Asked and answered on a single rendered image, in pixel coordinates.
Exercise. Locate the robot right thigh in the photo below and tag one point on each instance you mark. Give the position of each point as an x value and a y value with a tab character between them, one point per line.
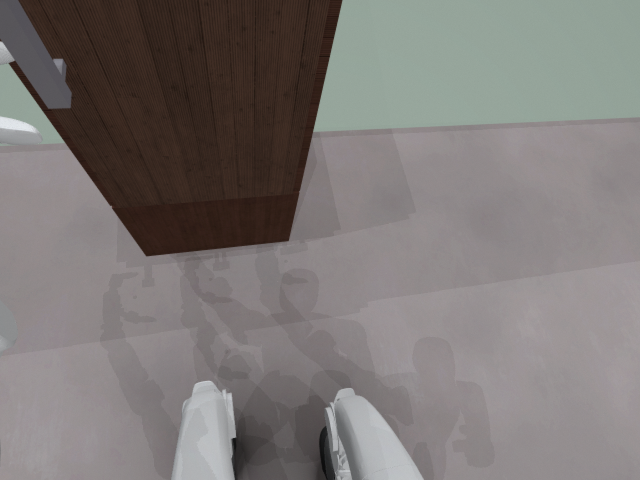
373	450

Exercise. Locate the handle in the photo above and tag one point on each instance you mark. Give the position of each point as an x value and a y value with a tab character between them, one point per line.
47	76

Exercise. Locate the right robot shin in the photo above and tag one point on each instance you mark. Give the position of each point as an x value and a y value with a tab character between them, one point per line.
340	462

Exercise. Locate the left robot hand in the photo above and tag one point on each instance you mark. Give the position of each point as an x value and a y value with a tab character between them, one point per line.
12	131

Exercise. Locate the cupboard door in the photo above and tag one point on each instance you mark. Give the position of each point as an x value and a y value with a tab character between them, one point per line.
177	101

